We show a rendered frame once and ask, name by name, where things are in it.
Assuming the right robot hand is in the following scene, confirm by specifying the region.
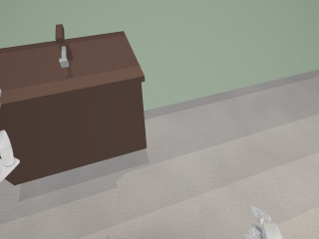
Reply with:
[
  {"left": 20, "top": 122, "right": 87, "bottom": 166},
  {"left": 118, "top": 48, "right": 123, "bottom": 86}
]
[{"left": 244, "top": 206, "right": 283, "bottom": 239}]

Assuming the counter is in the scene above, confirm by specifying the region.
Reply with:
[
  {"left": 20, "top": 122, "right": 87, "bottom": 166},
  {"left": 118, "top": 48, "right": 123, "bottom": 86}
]
[{"left": 0, "top": 24, "right": 147, "bottom": 185}]

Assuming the tap lever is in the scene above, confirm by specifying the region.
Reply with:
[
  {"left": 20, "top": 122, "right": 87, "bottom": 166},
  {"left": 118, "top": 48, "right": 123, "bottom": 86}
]
[{"left": 59, "top": 46, "right": 70, "bottom": 68}]

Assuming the left robot hand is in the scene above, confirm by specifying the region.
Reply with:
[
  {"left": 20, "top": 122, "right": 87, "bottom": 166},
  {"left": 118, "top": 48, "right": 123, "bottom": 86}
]
[{"left": 0, "top": 89, "right": 20, "bottom": 183}]

